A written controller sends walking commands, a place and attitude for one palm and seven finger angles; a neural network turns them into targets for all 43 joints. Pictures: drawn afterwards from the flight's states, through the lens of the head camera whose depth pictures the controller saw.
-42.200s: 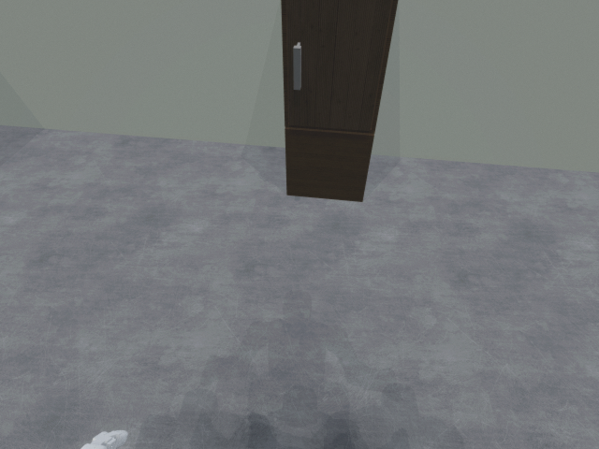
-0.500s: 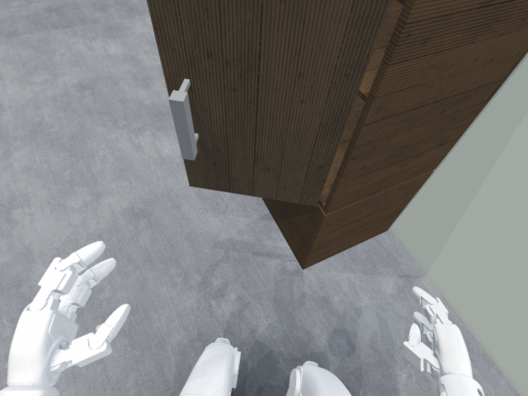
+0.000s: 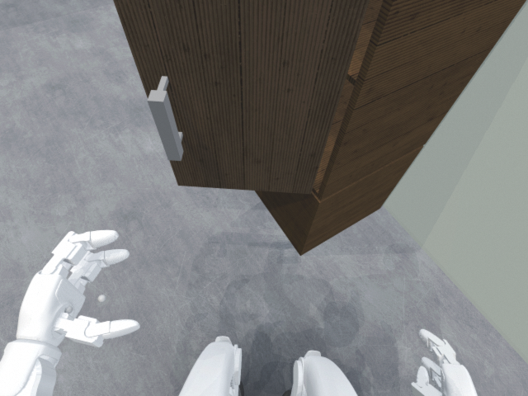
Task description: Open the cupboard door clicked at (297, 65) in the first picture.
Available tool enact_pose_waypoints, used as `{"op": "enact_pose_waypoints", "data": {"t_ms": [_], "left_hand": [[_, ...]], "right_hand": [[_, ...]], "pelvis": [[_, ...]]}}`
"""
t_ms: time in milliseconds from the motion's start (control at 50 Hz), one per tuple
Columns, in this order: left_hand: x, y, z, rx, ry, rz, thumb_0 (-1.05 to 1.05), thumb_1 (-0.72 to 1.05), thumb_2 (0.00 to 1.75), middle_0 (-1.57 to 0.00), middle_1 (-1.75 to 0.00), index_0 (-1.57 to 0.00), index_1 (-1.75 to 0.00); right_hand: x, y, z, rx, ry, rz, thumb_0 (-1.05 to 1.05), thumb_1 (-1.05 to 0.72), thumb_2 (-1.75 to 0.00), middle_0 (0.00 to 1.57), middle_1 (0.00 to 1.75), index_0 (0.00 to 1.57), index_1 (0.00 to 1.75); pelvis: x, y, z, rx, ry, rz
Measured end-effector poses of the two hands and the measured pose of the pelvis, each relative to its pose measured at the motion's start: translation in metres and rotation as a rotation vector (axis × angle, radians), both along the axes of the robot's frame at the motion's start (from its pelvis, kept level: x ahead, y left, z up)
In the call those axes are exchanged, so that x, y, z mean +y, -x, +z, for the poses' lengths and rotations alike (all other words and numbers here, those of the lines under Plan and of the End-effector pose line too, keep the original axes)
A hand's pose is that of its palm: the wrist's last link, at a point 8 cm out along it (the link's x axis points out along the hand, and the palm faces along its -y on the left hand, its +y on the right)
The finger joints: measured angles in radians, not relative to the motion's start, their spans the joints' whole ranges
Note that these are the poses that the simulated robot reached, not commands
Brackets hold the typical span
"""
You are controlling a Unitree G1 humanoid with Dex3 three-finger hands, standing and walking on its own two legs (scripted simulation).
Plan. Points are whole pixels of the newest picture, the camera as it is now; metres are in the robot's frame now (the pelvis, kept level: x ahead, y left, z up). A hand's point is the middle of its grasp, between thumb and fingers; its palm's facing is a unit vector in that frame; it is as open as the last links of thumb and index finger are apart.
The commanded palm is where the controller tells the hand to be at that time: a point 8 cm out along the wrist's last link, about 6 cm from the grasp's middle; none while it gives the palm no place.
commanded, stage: raise the hand with hooked fingers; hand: left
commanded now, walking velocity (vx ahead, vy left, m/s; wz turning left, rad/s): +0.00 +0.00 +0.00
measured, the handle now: (170, 120) +0.56 +0.21 +0.03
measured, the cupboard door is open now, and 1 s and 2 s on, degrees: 55 55 55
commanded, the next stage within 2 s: move the hooked fingers beside the handle in 1.04 s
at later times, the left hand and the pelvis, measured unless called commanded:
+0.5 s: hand (51, 270) +0.26 +0.30 +0.05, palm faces +0.03 -1.00 -0.07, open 14.0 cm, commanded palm +0.25 +0.35 +0.04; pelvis -0.01 +0.03 +0.01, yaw +0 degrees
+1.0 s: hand (72, 266) +0.27 +0.28 +0.04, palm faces +0.00 -1.00 -0.05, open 14.0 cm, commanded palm +0.26 +0.33 +0.04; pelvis +0.00 +0.01 +0.01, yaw +0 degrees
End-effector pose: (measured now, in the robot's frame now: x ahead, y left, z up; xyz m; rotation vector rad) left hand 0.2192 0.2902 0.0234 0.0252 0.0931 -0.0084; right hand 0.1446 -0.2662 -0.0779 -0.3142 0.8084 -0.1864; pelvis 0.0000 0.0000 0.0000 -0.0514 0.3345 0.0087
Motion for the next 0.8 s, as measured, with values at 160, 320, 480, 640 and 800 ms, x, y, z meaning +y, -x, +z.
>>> {"op": "enact_pose_waypoints", "data": {"t_ms": [160,320,480,640,800], "left_hand": [[0.021,-0.008,0.030,-0.117,-0.031,0.028,0.00,-0.33,0.37,-0.29,-1.09,-0.29,-1.09],[0.051,-0.009,0.013,0.007,-0.010,0.048,-0.01,-0.46,0.32,-0.29,-1.17,-0.30,-1.17],[0.060,-0.021,0.024,-0.090,-0.039,0.030,-0.01,-0.50,0.30,-0.30,-1.20,-0.30,-1.20],[0.072,-0.034,0.022,-0.030,-0.016,0.020,-0.01,-0.50,0.30,-0.30,-1.20,-0.30,-1.20],[0.059,-0.033,0.024,-0.058,-0.026,0.021,-0.01,-0.50,0.30,-0.30,-1.20,-0.30,-1.20]], "right_hand": [[0.031,-0.016,0.022,-0.079,-0.009,0.049,0.01,-0.91,-0.90,0.20,0.30,0.21,0.30],[0.057,-0.024,0.024,-0.090,-0.036,0.106,0.01,-0.91,-0.90,0.20,0.30,0.21,0.30],[0.054,-0.012,0.021,-0.040,0.000,0.112,0.01,-0.90,-0.90,0.20,0.30,0.21,0.30],[0.041,0.003,0.017,0.004,0.006,0.063,0.01,-0.91,-0.90,0.20,0.30,0.21,0.30],[0.031,0.009,0.017,0.013,0.004,0.056,0.01,-0.91,-0.90,0.20,0.30,0.21,0.30]], "pelvis": [[0.015,0.003,0.007,-0.018,0.017,0.005],[0.026,0.007,0.009,-0.017,0.028,0.017],[0.029,0.008,0.007,-0.015,0.033,0.017],[0.028,0.008,0.007,-0.005,0.035,0.014],[0.022,0.006,0.008,0.001,0.023,0.007]]}}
